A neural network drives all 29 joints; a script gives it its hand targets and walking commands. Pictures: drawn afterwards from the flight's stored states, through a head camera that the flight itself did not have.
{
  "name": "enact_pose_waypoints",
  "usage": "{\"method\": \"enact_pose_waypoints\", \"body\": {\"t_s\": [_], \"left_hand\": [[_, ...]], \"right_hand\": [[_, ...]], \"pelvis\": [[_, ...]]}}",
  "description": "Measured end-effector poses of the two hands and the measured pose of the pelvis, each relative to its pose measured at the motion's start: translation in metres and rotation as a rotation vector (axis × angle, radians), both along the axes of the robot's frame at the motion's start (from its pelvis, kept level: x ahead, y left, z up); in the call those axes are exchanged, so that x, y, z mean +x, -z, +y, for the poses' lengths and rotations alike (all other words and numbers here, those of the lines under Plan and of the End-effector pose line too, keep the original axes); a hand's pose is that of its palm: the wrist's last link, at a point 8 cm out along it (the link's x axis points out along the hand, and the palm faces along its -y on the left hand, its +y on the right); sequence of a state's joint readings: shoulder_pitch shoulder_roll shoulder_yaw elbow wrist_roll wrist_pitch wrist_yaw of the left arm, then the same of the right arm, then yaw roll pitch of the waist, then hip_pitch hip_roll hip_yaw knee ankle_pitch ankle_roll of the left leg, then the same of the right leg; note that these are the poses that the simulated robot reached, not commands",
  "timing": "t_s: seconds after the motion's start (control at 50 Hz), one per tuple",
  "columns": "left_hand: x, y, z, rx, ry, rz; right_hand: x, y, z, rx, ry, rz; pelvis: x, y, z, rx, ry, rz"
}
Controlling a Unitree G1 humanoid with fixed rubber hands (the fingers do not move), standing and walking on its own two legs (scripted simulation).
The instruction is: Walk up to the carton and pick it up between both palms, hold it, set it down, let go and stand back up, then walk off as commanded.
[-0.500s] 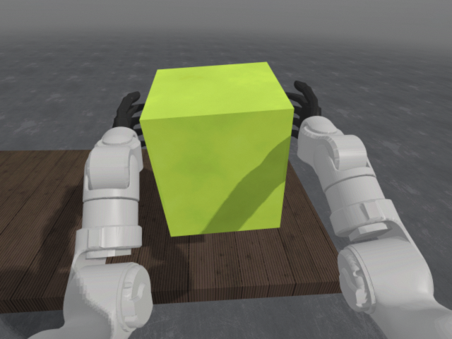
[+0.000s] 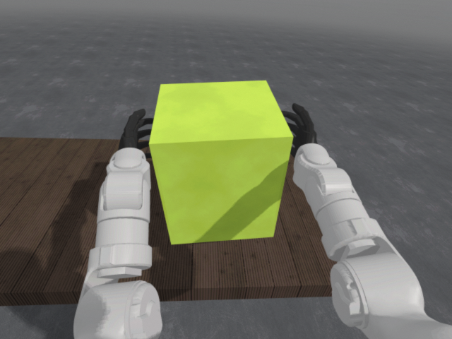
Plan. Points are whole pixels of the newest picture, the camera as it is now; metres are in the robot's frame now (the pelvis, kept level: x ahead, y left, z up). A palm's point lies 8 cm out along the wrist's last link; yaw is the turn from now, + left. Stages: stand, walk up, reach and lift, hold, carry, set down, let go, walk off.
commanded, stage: set down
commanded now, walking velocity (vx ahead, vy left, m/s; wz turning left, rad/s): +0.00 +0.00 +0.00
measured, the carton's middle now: (218, 162) +0.44 +0.00 +0.16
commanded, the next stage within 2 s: none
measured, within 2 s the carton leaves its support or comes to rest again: neither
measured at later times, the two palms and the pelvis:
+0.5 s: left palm (133, 159) +0.38 +0.15 +0.21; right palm (300, 152) +0.40 -0.14 +0.21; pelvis +0.00 +0.00 +0.00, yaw +0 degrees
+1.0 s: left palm (138, 172) +0.37 +0.15 +0.18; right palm (297, 161) +0.41 -0.15 +0.19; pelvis +0.00 +0.00 +0.00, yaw +0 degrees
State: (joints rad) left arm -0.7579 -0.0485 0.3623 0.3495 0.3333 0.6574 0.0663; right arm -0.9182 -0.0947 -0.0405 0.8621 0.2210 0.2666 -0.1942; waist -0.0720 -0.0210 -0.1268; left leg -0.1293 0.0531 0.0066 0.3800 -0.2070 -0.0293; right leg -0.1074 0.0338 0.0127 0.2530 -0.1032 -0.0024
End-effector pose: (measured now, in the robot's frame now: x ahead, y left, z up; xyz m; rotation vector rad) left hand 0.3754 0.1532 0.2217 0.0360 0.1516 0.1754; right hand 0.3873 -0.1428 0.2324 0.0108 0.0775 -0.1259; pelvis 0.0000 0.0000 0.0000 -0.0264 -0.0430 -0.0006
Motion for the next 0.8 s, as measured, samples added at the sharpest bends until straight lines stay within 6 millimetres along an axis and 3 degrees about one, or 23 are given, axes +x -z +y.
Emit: {"method": "enact_pose_waypoints", "body": {"t_s": [0.18, 0.34, 0.8], "left_hand": [[-0.004, -0.002, 0.0, 0.0, -0.018, -0.014], [-0.003, 0.008, 0.001, 0.0, -0.042, 0.017], [-0.003, 0.031, -0.004, -0.009, -0.072, 0.06]], "right_hand": [[0.001, -0.001, 0.0, -0.03, -0.023, -0.019], [0.009, 0.015, 0.002, -0.051, -0.048, 0.01], [0.019, 0.034, -0.003, -0.051, -0.082, 0.04]], "pelvis": [[-0.002, 0.0, -0.001, 0.001, 0.0, -0.006], [-0.002, 0.0, -0.002, 0.002, -0.001, -0.008], [0.002, 0.0, -0.002, 0.003, -0.002, -0.004]]}}
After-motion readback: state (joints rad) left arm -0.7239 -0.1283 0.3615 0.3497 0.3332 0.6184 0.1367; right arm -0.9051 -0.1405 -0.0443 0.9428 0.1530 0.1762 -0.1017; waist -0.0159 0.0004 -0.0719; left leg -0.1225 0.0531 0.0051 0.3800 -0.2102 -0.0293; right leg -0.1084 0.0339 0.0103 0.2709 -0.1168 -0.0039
